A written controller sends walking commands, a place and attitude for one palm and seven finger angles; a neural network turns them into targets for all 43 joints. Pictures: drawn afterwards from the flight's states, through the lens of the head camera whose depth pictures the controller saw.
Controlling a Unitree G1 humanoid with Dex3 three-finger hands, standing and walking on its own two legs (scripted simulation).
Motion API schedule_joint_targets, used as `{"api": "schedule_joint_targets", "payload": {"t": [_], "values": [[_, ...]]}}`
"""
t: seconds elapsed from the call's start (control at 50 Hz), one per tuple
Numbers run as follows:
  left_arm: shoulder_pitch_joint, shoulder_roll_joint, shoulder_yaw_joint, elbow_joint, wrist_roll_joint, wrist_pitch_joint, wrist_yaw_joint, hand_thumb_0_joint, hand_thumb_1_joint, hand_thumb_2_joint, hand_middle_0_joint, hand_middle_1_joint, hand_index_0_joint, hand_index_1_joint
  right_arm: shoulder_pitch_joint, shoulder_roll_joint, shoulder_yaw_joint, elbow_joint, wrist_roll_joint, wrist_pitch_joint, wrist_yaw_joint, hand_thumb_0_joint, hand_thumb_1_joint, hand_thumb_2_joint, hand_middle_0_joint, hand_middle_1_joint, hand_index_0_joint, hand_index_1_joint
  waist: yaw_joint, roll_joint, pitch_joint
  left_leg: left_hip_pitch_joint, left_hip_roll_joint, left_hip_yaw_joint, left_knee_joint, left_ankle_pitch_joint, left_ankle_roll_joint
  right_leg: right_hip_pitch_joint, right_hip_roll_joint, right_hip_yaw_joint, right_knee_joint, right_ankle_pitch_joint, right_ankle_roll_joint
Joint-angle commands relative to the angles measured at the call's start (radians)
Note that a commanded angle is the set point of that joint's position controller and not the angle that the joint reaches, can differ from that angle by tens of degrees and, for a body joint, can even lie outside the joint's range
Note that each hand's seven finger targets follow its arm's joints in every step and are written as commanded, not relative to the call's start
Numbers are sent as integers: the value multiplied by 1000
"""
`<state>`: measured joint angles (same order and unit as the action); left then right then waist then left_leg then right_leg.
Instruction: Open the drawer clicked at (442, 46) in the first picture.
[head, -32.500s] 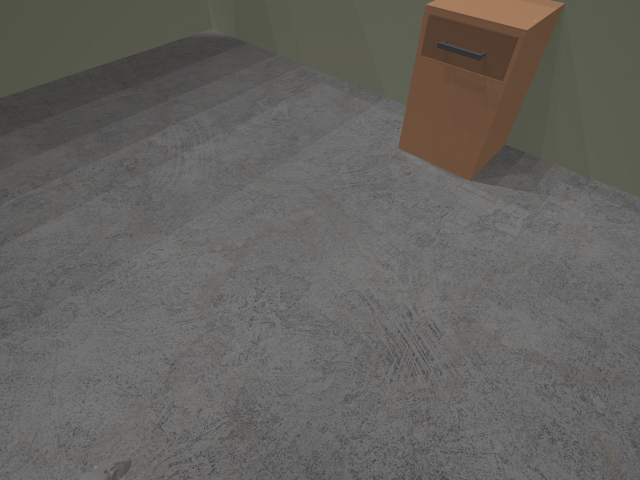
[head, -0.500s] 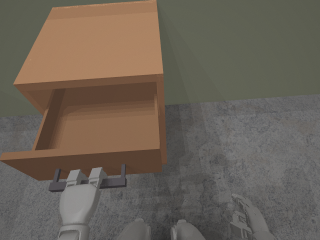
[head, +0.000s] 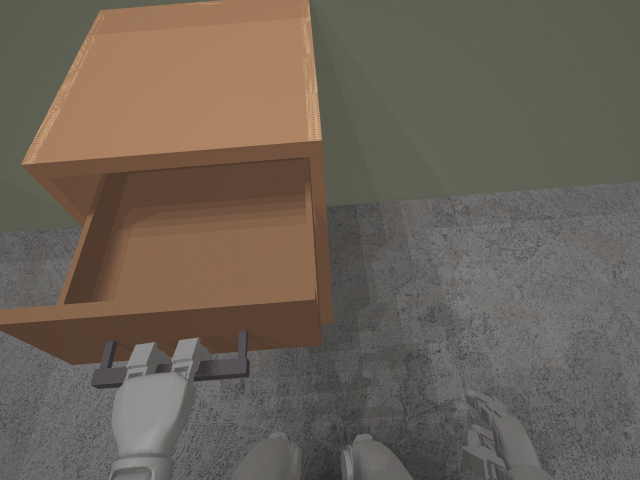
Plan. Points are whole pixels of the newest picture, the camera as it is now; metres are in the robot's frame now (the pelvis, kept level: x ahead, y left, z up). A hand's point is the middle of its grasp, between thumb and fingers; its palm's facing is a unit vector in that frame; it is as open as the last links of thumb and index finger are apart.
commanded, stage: pull the drawer open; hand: left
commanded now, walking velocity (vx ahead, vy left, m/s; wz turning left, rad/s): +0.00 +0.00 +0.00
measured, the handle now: (174, 358) +0.28 +0.21 -0.05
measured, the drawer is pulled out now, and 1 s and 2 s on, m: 0.23 0.24 0.24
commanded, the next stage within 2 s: open the thumb to release the handle in 0.16 s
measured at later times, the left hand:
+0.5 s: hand (163, 411) +0.22 +0.22 -0.06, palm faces -0.05 -0.08 -1.00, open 6.9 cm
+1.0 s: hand (173, 411) +0.22 +0.20 -0.06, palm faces -0.05 -0.11 -0.99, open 13.7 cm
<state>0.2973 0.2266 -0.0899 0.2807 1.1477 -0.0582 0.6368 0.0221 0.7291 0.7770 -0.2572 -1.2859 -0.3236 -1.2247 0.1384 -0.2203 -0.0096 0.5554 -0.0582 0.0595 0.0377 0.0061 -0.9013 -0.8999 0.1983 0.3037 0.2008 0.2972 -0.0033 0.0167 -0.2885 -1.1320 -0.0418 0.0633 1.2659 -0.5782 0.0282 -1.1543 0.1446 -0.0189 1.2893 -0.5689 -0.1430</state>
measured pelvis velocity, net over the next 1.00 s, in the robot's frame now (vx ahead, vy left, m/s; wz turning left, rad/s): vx -0.01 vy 0.02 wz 0.02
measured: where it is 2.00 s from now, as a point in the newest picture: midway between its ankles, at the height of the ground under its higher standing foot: outside the picture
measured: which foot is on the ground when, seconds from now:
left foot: down 0.00-1.00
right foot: down 0.00-1.00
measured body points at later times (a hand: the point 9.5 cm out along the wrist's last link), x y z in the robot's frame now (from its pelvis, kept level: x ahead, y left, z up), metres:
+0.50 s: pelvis -0.01 +0.00 +0.00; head +0.08 -0.03 +0.44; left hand +0.22 +0.22 -0.01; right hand +0.19 -0.22 -0.13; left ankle +0.01 +0.11 -0.62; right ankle +0.01 -0.03 -0.62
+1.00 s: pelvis -0.01 +0.02 +0.00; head +0.07 -0.01 +0.44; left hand +0.22 +0.21 -0.01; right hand +0.17 -0.21 -0.12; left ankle +0.01 +0.11 -0.62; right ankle +0.01 -0.03 -0.62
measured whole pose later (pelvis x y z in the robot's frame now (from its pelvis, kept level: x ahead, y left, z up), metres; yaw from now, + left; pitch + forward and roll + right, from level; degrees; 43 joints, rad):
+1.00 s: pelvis -0.01 +0.02 +0.00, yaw +1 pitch +24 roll +1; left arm 0.19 0.21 -0.19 0.35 1.14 0.04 0.65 0.00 -0.47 0.32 -0.28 -1.19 -0.32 -1.20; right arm 0.15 -0.23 -0.02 0.58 -0.05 0.08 0.02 0.01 -0.90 -0.90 0.20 0.30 0.20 0.30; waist 0.02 0.05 -0.28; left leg -1.14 -0.06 0.03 1.28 -0.56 0.05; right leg -1.14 0.12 -0.05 1.28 -0.55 -0.12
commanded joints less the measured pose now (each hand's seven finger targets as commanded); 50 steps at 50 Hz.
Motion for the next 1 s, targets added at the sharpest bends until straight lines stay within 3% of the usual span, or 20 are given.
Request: {"api": "schedule_joint_targets", "payload": {"t": [0.0,0.06,0.1,0.22,0.24,0.26,0.28,0.3,0.38,0.44,0.48,0.5,0.6,0.64,0.66,0.8,0.82,0.84,0.92,0.98], "values": [[205,149,106,-120,-15,4,49,0,900,900,-400,-1350,-400,-1350,-61,-90,-36,-155,-2,-49,-4,0,-900,-900,200,300,200,300,71,-57,-254,48,-16,-80,-69,205,0,415,-116,275,-231,564,101],[201,138,94,-120,-20,8,46,0,900,900,-400,-1350,-400,-1350,-62,-89,-37,-151,-2,-49,-5,0,-900,-900,200,300,200,300,62,-77,-237,40,-13,-82,-64,200,0,423,-122,288,-242,593,109],[222,155,118,-109,-18,0,48,0,900,900,-400,-1350,-400,-1350,-60,-87,-34,-155,-1,-49,-8,0,-900,-900,200,300,200,300,73,-81,-251,38,-17,-81,-65,211,-1,430,-118,282,-229,604,100],[239,133,90,-129,-18,-1,45,0,900,900,-400,-1350,-400,-1350,-62,-88,-35,-159,-2,-51,-5,0,-900,-900,200,300,200,300,70,-53,-249,76,-15,-82,-73,230,1,416,-115,268,-229,631,100],[-93,183,97,-134,13,11,68,0,900,900,-400,-1350,-400,-1350,-56,-111,-42,-113,-8,-38,-10,0,-900,-900,200,300,200,300,-3,-77,-239,44,-4,-84,-37,197,10,334,-117,269,-226,566,112],[-104,174,113,-117,26,11,80,0,830,870,-395,-1342,-395,-1342,-41,-104,-51,-114,-8,-46,-16,0,-900,-900,200,300,200,300,19,-51,-239,36,-6,-80,-30,189,8,336,-115,262,-223,510,107],[-85,170,115,-110,22,10,82,0,760,840,-390,-1335,-390,-1335,-47,-101,-47,-116,-9,-52,-18,0,-900,-900,200,300,200,300,21,-40,-225,38,-5,-84,-31,198,10,328,-114,251,-226,512,100],[-36,178,129,-76,29,12,85,0,690,810,-385,-1327,-385,-1327,-38,-103,-46,-116,-9,-53,-18,0,-900,-900,200,300,200,300,38,-46,-261,52,-8,-81,-31,203,7,329,-109,248,-210,498,99],[-27,123,62,-119,-15,43,64,0,410,690,-365,-1298,-365,-1298,-41,-105,-52,-135,-1,-48,-17,0,-900,-900,200,300,200,300,33,-44,-303,106,-10,-81,-62,233,14,381,-113,228,-234,544,109],[-68,104,5,-118,-25,59,40,0,200,600,-350,-1275,-350,-1275,-42,-110,-50,-127,9,-40,-25,0,-900,-900,200,300,200,300,5,-79,-268,100,-6,-84,-69,203,16,374,-119,231,-263,491,117],[-72,129,23,-95,-30,57,34,0,60,540,-340,-1260,-340,-1260,-45,-112,-45,-125,12,-41,-32,0,-900,-900,200,300,200,300,4,-94,-231,74,-4,-87,-71,184,17,373,-119,244,-278,450,111],[-83,138,29,-88,-23,53,34,0,-10,510,-335,-1253,-335,-1253,-42,-109,-44,-118,13,-40,-33,0,-900,-900,200,300,200,300,12,-95,-253,67,-6,-82,-67,180,16,378,-122,241,-268,438,115],[-81,120,4,-90,-5,39,33,0,-360,360,-310,-1215,-310,-1215,-46,-109,-46,-122,10,-36,-30,0,-900,-900,200,300,200,300,19,-34,-244,115,-6,-83,-82,185,18,321,-108,208,-264,368,100],[-107,105,-15,-87,-5,43,33,0,-500,300,-300,-1200,-300,-1200,-51,-108,-47,-121,9,-33,-28,0,-900,-900,200,300,200,300,8,-40,-220,116,-3,-85,-84,166,19,295,-106,200,-276,320,99],[-126,101,-21,-83,-4,43,33,0,-500,300,-300,-1200,-300,-1200,-52,-110,-49,-119,10,-32,-29,0,-900,-900,200,300,200,300,3,-39,-193,113,-3,-85,-85,154,20,280,-105,196,-285,287,98],[-116,111,-9,-95,-2,45,41,0,-500,300,-300,-1200,-300,-1200,-46,-111,-51,-123,7,-28,-29,0,-900,-900,200,300,200,300,17,-44,-246,140,-2,-87,-94,187,24,284,-93,167,-258,304,91],[-100,95,-21,-94,-3,47,41,0,-500,300,-300,-1200,-300,-1200,-51,-109,-53,-126,9,-28,-29,0,-900,-900,200,300,200,300,19,-38,-227,151,-3,-89,-99,195,25,281,-91,160,-261,319,88],[-120,7,-120,-92,-2,58,30,0,-500,300,-300,-1200,-300,-1200,-56,-106,-49,-127,5,-29,-22,0,-900,-900,200,300,200,300,-8,-43,-230,154,-2,-95,-98,187,25,262,-98,148,-264,314,96],[-199,33,-113,-84,4,73,31,0,-500,300,-300,-1200,-300,-1200,-53,-111,-52,-121,10,-24,-25,0,-900,-900,200,300,200,300,-14,-47,-181,159,4,-96,-104,158,31,208,-89,124,-275,206,86],[-257,71,-78,-75,24,79,44,0,-500,300,-300,-1200,-300,-1200,-42,-115,-52,-116,9,-21,-29,0,-900,-900,200,300,200,300,-9,-50,-204,164,8,-96,-105,161,31,197,-84,119,-262,189,82]]}}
